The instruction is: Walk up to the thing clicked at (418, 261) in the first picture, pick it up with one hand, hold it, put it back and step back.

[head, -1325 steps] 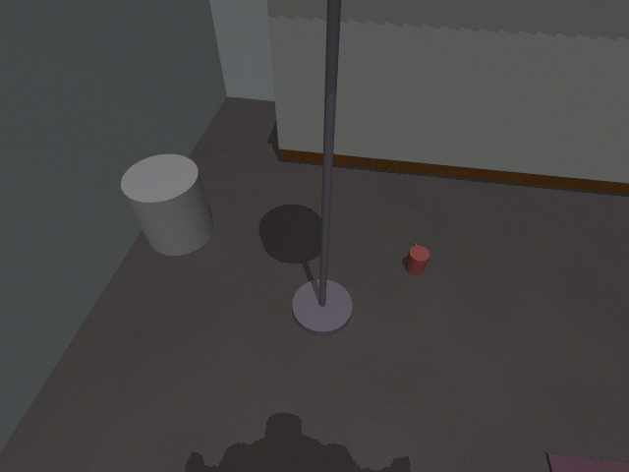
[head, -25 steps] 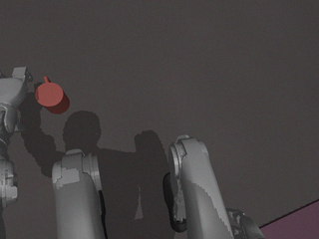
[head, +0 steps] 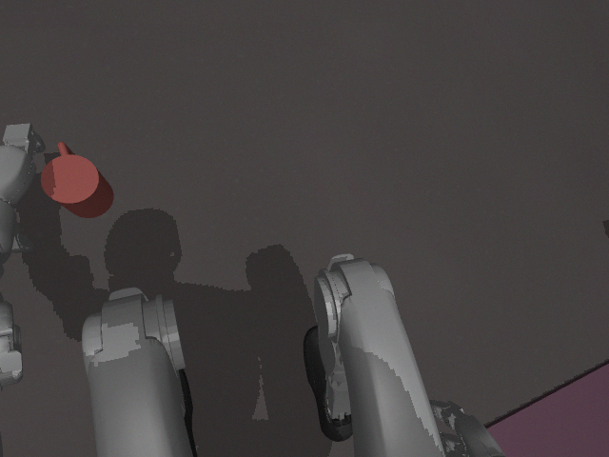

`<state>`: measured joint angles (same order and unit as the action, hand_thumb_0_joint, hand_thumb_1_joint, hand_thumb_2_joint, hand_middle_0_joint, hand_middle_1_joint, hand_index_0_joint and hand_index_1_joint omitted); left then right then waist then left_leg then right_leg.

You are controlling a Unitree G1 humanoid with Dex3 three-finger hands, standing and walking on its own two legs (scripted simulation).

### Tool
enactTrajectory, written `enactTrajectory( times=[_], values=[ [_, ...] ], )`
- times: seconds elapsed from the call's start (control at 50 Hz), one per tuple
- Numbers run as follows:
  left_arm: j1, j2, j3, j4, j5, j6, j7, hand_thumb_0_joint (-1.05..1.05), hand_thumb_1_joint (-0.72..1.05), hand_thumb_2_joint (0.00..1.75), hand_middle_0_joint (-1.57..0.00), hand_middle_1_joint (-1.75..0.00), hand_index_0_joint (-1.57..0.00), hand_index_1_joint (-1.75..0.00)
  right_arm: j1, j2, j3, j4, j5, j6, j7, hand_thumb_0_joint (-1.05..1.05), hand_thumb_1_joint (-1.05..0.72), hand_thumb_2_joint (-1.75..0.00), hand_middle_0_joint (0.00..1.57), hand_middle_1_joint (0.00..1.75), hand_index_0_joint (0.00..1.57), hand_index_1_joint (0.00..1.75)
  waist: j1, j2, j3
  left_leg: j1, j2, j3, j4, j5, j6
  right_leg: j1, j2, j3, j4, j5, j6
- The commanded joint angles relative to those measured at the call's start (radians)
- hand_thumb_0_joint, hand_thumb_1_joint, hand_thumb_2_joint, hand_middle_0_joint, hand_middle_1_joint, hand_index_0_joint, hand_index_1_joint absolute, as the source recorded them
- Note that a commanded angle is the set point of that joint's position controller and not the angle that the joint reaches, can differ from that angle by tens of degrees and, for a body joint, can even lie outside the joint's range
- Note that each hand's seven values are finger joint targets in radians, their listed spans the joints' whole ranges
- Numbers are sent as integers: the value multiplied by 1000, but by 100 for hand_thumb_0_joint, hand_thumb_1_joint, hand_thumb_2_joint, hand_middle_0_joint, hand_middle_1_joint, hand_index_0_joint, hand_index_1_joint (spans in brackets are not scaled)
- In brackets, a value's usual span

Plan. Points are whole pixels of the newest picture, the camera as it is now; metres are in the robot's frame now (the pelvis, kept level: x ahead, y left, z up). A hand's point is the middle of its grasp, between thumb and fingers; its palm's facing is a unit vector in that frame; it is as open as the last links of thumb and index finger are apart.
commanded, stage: rise first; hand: left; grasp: from above
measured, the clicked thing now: (77, 179) +0.52 +0.28 -0.28
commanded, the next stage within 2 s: approach in 1.32 s
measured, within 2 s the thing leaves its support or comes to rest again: neither
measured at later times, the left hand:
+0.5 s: hand (18, 197) +0.46 +0.31 -0.18, palm faces -0.44 -0.07 -0.89, open 14.2 cm
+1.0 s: hand (11, 190) +0.47 +0.32 -0.16, palm faces -0.45 -0.06 -0.89, open 14.2 cm
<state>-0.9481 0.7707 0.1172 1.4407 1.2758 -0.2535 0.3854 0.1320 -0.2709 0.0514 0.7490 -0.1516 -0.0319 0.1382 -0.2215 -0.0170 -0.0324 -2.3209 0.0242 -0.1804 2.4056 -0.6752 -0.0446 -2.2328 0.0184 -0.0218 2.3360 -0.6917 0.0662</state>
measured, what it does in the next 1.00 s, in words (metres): stands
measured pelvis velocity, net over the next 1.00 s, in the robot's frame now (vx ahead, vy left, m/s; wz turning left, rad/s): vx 0.00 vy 0.00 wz -0.02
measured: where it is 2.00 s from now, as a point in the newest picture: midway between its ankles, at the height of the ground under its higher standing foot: (257, 421)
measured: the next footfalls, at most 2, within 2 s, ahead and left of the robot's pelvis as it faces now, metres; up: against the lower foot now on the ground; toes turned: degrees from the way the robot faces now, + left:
none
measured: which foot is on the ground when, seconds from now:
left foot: down 0.00-1.00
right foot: down 0.00-1.00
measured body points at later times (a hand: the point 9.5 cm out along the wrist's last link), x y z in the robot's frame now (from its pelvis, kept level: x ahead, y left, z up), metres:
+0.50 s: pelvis +0.00 +0.00 -0.01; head +0.25 +0.08 +0.36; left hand +0.48 +0.32 -0.12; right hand +0.05 -0.27 -0.11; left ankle +0.08 +0.14 -0.30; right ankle +0.10 -0.14 -0.29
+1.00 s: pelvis +0.00 +0.00 +0.00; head +0.24 +0.08 +0.37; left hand +0.49 +0.32 -0.11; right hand +0.05 -0.27 -0.10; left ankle +0.08 +0.14 -0.30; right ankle +0.10 -0.14 -0.29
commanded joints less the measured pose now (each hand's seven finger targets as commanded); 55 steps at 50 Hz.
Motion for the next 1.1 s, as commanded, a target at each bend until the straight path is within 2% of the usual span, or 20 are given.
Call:
enactTrajectory(
  times=[0.0,0.06,0.1,0.2,0.22,0.26,0.32,0.36,0.42,0.5,0.58,0.62,0.68,0.74,0.8,0.86,0.92,1.0,1.04,1.08],
  values=[
    [-310,268,28,-122,-17,5,46,0,-57,102,-7,-101,-6,-102,197,-247,-75,-6,-7,-2,-18,0,-90,-90,20,30,20,30,-8,289,-681,517,-17,137,-232,142,65,299,22,-138,-238,195,-93],
    [-316,255,8,-85,-13,7,43,0,-57,103,-7,-102,-6,-103,195,-250,-69,-6,-8,-4,-20,0,-90,-90,20,30,20,30,-24,265,-650,498,-18,132,-227,124,68,285,25,-140,-244,184,-94],
    [-321,286,28,-116,-16,6,50,0,-57,103,-7,-102,-6,-103,198,-251,-64,-8,-11,-7,-19,0,-90,-90,20,30,20,30,-9,282,-668,500,-19,139,-218,150,68,315,23,-133,-245,210,-90],
    [-326,278,20,-99,-19,10,47,0,-55,101,-8,-102,-7,-103,202,-253,-59,-13,-15,-9,-17,0,-90,-90,20,30,20,30,-31,290,-667,498,-19,137,-210,156,68,317,22,-137,-238,218,-88],
    [-308,275,13,-80,-15,14,44,0,-56,101,-7,-103,-7,-103,198,-253,-59,-8,-14,-10,-18,0,-91,-90,20,30,20,30,-23,275,-659,499,-17,133,-213,151,68,304,24,-139,-238,214,-90],
    [-338,312,32,-107,-15,9,49,0,-56,102,-8,-101,-7,-102,197,-258,-58,-7,-13,-8,-20,0,-90,-90,20,30,20,30,-20,296,-669,490,-19,135,-212,139,68,308,23,-137,-239,203,-89],
    [-328,280,15,-108,-11,13,47,0,-57,103,-7,-102,-6,-103,205,-256,-52,-9,-20,-8,-15,0,-90,-90,20,30,20,30,-34,305,-672,510,-18,131,-209,167,65,315,25,-144,-228,231,-90],
    [-329,305,28,-115,-12,14,49,0,-57,103,-7,-103,-6,-103,201,-258,-55,-9,-15,-5,-16,0,-90,-90,20,30,20,30,-20,312,-697,526,-17,130,-209,181,64,315,25,-143,-223,240,-91],
    [-350,288,18,-112,-10,17,46,0,-58,103,-7,-102,-6,-103,208,-261,-53,-10,-20,-6,-15,0,-90,-90,20,30,20,30,-41,331,-666,533,-16,123,-217,175,59,286,20,-152,-215,232,-93],
    [-338,287,13,-86,-6,18,46,0,-58,103,-7,-102,-6,-103,205,-264,-48,-12,-19,-6,-13,0,-90,-90,20,30,20,30,-42,333,-651,529,-16,123,-212,169,60,277,22,-152,-215,231,-93],
    [-358,315,29,-128,-5,18,48,0,-58,103,-7,-103,-6,-103,213,-265,-48,-16,-17,-6,-12,0,-90,-90,20,30,20,30,-36,345,-694,541,-16,123,-210,189,59,295,21,-152,-210,248,-93],
    [-339,280,10,-108,-12,24,41,0,-58,103,-7,-103,-6,-104,213,-260,-46,-21,-18,-7,-9,0,-90,-90,20,30,20,30,-47,350,-674,538,-16,123,-211,191,59,295,22,-151,-211,254,-92],
    [-341,323,25,-119,-8,27,32,0,-58,103,-7,-104,-6,-104,208,-263,-49,-28,-9,0,-11,0,-91,-90,20,30,20,30,-28,367,-692,542,-18,124,-226,181,58,295,24,-151,-216,239,-96],
    [-344,273,-1,-83,-19,30,24,0,-59,104,-7,-103,-6,-104,209,-262,-43,-28,-12,2,-11,0,-90,-90,20,30,20,30,-49,328,-639,499,-19,121,-227,144,62,277,23,-155,-224,211,-94],
    [-351,323,18,-119,-15,27,16,0,-59,104,-7,-103,-6,-104,217,-261,-43,-26,-7,4,-14,0,-90,-90,20,30,20,30,-31,307,-693,493,-21,131,-216,158,69,338,25,-139,-244,227,-88],
    [-343,283,2,-109,-26,27,8,0,-58,104,-7,-104,-6,-104,224,-258,-44,-28,-8,3,-13,0,-91,-90,20,30,20,30,-49,286,-665,498,-19,125,-221,158,68,331,24,-146,-247,227,-87],
    [-377,314,10,-141,-24,22,6,0,-58,103,-7,-103,-6,-104,223,-263,-44,-26,1,3,-16,0,-91,-90,20,30,20,30,-38,314,-681,524,-17,123,-229,168,65,318,24,-146,-245,234,-90],
    [-381,286,-8,-133,-15,18,2,0,-58,103,-7,-104,-6,-105,225,-258,-40,-31,-1,8,-14,0,-91,-90,20,30,20,30,-51,332,-678,534,-17,121,-230,183,62,315,24,-150,-241,247,-92],
    [-362,310,9,-103,-19,19,5,0,-58,103,-6,-105,-6,-105,219,-262,-41,-37,1,9,-17,0,-90,-90,20,30,20,30,-42,322,-658,510,-20,122,-239,154,64,305,23,-149,-245,217,-92],
    [-353,300,-3,-95,-13,19,3,0,-58,103,-7,-104,-6,-105,206,-259,-40,-36,1,10,-18,0,-91,-90,20,30,20,30,-33,332,-635,517,-20,123,-253,129,61,283,24,-149,-249,191,-98]
  ],
)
